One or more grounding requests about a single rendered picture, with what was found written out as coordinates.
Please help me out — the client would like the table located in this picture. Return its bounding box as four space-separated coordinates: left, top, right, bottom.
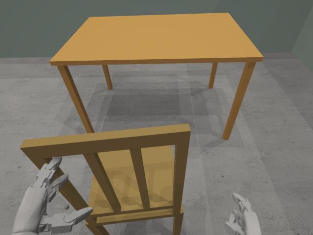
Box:
49 13 264 140

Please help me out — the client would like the chair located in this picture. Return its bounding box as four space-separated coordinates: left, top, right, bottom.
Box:
20 124 191 235

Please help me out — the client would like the left robot hand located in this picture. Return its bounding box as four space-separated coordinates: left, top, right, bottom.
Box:
12 156 93 235

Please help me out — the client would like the right robot hand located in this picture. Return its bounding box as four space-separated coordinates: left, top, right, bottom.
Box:
225 192 263 235

